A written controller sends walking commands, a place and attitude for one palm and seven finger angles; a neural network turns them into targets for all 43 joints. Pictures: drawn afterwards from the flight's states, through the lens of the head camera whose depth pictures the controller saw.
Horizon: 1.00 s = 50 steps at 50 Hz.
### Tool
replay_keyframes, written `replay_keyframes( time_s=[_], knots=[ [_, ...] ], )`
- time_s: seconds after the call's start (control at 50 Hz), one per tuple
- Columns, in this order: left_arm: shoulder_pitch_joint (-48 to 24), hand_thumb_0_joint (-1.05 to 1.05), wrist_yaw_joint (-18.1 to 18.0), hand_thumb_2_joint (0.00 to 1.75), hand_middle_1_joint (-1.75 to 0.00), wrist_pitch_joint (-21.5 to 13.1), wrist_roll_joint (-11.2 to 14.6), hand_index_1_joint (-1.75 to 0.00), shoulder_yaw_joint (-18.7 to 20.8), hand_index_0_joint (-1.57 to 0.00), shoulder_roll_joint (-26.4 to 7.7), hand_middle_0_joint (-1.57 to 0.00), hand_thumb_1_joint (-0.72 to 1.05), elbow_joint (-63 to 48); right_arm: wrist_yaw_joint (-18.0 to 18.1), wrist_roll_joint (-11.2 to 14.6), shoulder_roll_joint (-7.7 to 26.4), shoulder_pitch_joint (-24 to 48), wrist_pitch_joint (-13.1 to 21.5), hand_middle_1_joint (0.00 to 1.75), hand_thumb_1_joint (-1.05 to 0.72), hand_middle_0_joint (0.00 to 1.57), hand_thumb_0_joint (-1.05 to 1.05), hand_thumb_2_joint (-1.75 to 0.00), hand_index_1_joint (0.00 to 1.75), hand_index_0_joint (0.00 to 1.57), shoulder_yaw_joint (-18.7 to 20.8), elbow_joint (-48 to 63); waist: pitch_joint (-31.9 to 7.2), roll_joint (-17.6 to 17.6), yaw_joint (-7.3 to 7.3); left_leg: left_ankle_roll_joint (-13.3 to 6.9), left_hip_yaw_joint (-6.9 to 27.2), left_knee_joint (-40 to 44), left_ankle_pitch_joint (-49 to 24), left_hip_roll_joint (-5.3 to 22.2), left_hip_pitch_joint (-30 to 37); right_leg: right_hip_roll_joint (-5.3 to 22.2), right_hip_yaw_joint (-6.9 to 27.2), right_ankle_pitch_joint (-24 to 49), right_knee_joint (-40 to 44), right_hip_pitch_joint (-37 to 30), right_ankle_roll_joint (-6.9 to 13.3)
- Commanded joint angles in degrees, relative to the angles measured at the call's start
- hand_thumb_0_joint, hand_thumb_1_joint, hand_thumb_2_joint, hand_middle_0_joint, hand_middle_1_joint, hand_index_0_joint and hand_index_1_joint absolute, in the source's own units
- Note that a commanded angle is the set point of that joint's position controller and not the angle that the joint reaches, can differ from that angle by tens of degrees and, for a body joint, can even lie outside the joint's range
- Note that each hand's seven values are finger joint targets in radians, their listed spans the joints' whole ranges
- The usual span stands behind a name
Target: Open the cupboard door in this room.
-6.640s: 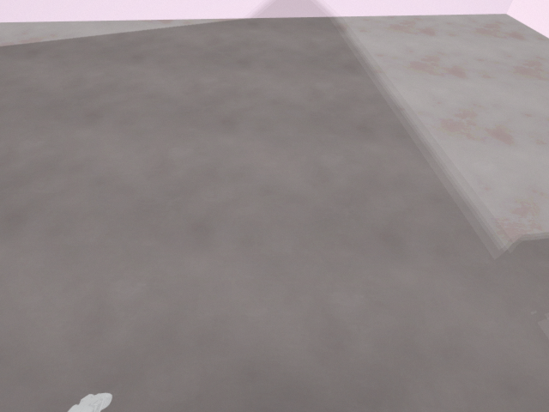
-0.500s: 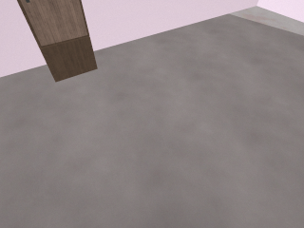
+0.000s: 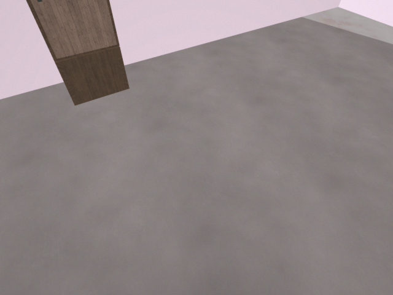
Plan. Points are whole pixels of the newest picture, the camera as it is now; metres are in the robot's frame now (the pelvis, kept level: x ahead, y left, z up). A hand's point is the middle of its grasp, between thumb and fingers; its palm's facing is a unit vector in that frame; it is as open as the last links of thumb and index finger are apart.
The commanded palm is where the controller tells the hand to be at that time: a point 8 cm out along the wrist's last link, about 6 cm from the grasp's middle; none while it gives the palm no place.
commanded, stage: turn or walk to find it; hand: left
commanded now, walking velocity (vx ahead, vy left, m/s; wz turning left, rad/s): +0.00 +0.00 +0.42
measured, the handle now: out of the picture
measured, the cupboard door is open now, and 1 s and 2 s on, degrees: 0 0 0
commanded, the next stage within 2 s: stand and wait in 0.18 s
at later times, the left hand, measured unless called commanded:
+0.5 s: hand out of the picture -0.03 +0.19 -0.19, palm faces +0.10 -0.97 -0.22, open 7.4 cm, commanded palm none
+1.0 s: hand out of the picture +0.01 +0.25 -0.16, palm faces +0.06 -0.94 -0.34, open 7.4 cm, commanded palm none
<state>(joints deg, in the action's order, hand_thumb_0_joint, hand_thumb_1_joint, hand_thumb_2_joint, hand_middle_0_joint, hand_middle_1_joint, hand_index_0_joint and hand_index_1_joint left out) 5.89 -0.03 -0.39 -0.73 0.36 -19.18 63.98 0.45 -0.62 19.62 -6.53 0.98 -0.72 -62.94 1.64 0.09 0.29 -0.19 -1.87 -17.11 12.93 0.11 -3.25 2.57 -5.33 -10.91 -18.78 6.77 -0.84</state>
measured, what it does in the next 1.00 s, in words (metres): stands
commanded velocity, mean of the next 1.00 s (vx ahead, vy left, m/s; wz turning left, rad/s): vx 0.00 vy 0.00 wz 0.07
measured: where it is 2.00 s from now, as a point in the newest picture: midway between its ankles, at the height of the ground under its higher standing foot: outside the picture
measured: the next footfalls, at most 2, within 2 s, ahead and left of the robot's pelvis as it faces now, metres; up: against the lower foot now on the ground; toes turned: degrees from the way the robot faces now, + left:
none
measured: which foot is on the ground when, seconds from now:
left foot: down 0.00-1.00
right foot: down 0.00-1.00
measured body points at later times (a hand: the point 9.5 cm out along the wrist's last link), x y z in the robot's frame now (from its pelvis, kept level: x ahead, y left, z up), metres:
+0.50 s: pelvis -0.03 +0.00 -0.01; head -0.01 +0.00 +0.44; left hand -0.03 +0.24 -0.17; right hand +0.03 -0.24 -0.16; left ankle -0.04 +0.11 -0.75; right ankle -0.01 -0.12 -0.75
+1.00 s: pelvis -0.04 -0.01 +0.00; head -0.03 -0.01 +0.45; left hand +0.01 +0.30 -0.14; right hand +0.04 -0.31 -0.13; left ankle -0.04 +0.11 -0.75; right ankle -0.01 -0.12 -0.75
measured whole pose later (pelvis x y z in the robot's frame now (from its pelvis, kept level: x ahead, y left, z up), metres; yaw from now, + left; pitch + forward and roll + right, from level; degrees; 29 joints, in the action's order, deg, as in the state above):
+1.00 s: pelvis -0.04 -0.01 +0.00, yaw +2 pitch -2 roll +0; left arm 8.2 0.4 -0.3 -1.0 1.6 -20.1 64.7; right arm 0.2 -0.9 19.6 -9.1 0.4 0.0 -63.4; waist 2.1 0.2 1.2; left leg 0.5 0.9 -20.8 11.4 0.4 -7.4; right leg 2.5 -8.0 -9.3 -20.3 8.8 0.3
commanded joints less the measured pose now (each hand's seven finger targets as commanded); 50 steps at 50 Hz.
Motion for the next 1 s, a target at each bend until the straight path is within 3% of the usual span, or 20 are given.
replay_keyframes(
  time_s=[0.0, 0.14, 0.24, 0.3, 0.34, 0.38, 0.44, 0.5, 0.74, 0.88, 0.98],
  knots=[
    [1.42, 0.00, -1.33, 0.90, -0.30, 0.06, 0.34, -0.30, 1.29, -0.20, -6.59, -0.20, 0.90, -3.33, 0.35, -0.16, 6.36, -1.21, -0.15, 0.30, -0.90, 0.20, 0.00, -0.90, 0.30, 0.20, 1.62, 2.91, -4.65, -1.76, 0.19, 0.05, 5.00, -2.22, -23.71, 8.06, -2.84, 7.24, 2.89, 17.05, -3.44, -3.58, 0.20],
    [3.83, 0.00, -1.90, 0.90, -0.30, 1.08, 0.12, -0.30, 1.95, -0.20, -5.62, -0.20, 0.90, -5.32, 0.21, -0.15, 5.19, -2.60, -1.67, 0.30, -0.90, 0.20, 0.00, -0.90, 0.30, 0.20, 2.61, 4.88, -3.28, -1.00, 0.71, -0.67, 7.40, -7.33, -22.65, 7.48, -9.49, 7.92, 1.45, 15.26, -8.48, -2.25, 0.00],
    [5.01, 0.00, -2.14, 0.90, -0.30, 0.86, 0.04, -0.30, 2.20, -0.20, -5.27, -0.20, 0.90, -6.08, 0.19, -0.08, 1.94, -4.86, -1.91, 0.30, -0.90, 0.20, 0.00, -0.90, 0.30, 0.20, 2.86, 5.06, -5.09, 5.17, 0.18, 0.73, 4.03, -12.94, -14.12, 4.20, -9.85, 12.32, 4.29, 14.12, -6.07, -1.34, 3.41],
    [3.59, 0.00, -2.04, 0.90, -0.30, 0.90, 0.09, -0.30, 1.84, -0.20, -3.05, -0.20, 0.90, -6.25, 0.17, -0.20, 0.59, -6.37, -1.67, 0.30, -0.90, 0.20, 0.00, -0.90, 0.30, 0.20, 2.79, 4.00, -3.37, 2.47, -0.65, -0.08, 6.86, -9.23, -12.98, 5.58, -8.87, 9.03, 1.97, 5.90, -7.02, 2.30, 1.86],
    [4.20, 0.00, -1.94, 0.90, -0.30, 1.00, 0.06, -0.30, 1.48, -0.20, -1.45, -0.20, 0.90, -5.80, 0.18, -0.16, 1.31, -5.35, -1.29, 0.30, -0.90, 0.20, 0.00, -0.90, 0.30, 0.20, 2.77, 3.73, -1.48, -1.79, 0.14, -1.58, 10.75, -5.00, -10.95, 7.47, -11.35, 5.59, 0.84, -0.24, -7.61, 2.16, -0.03],
    [5.76, 0.00, -1.85, 0.90, -0.30, 0.84, 0.00, -0.30, 1.35, -0.20, -0.80, -0.20, 0.90, -4.69, 0.38, -0.05, 1.64, -4.16, -0.75, 0.30, -0.90, 0.20, 0.00, -0.90, 0.30, 0.20, 2.80, 3.54, -0.47, -3.96, 0.97, -2.26, 11.93, -2.64, -8.60, 7.83, -12.95, 4.83, 1.10, -1.31, -6.46, 0.45, -0.45],
    [6.95, 0.00, -1.73, 0.90, -0.30, 0.15, -0.07, -0.30, 1.57, -0.20, -1.66, -0.20, 0.90, -3.17, 0.59, 0.15, 1.41, -4.76, -0.28, 0.30, -0.90, 0.20, 0.00, -0.90, 0.30, 0.20, 2.90, 2.95, -0.90, -1.92, 0.88, -1.65, 10.05, -3.31, -7.93, 6.56, -12.59, 5.91, 2.43, 0.97, -4.04, -1.33, 0.47],
    [6.92, 0.00, -1.55, 0.90, -0.30, -0.24, -0.06, -0.30, 1.69, -0.20, -2.21, -0.20, 0.90, -2.45, 0.65, 0.06, 1.54, -5.09, -0.09, 0.30, -0.90, 0.20, 0.00, -0.90, 0.30, 0.20, 2.89, 2.43, 0.19, -1.36, 0.62, -1.39, 8.87, -2.48, -4.80, 5.90, -11.85, 6.45, 3.03, -1.50, -1.83, -0.01, 0.95],
    [3.81, 0.00, -0.75, 0.90, -0.30, -1.19, -0.19, -0.30, 2.81, -0.20, -8.00, -0.20, 0.90, -2.21, 0.43, -0.13, 7.02, -2.68, 0.34, 0.30, -0.90, 0.20, 0.00, -0.90, 0.30, 0.20, 3.33, 2.49, 1.97, 0.25, 0.65, -1.44, 8.20, -0.13, 0.25, 5.75, -10.74, 6.79, 5.43, -8.14, 3.58, 0.98, 1.86],
    [1.01, 0.00, -0.26, 0.90, -0.30, -1.22, -0.12, -0.30, 2.88, -0.20, -10.98, -0.20, 0.90, -2.64, 0.10, -0.31, 9.85, -0.75, 0.50, 0.30, -0.90, 0.20, 0.00, -0.90, 0.30, 0.20, 3.04, 2.88, 0.86, -0.27, 0.72, -1.21, 8.22, 1.08, -0.07, 6.14, -9.80, 7.26, 6.34, -8.08, 4.84, 0.07, 1.82],
    [-0.40, 0.00, -0.05, 0.90, -0.30, -1.26, -0.01, -0.30, 2.56, -0.20, -12.13, -0.20, 0.90, -2.95, -0.01, -0.27, 11.28, 0.28, 0.73, 0.30, -0.90, 0.20, 0.00, -0.90, 0.30, 0.20, 2.65, 3.00, -0.49, -1.31, 0.75, -1.13, 8.49, 1.62, -2.96, 6.73, -8.53, 7.20, 6.21, -4.06, 4.73, -1.29, 1.82]
  ],
)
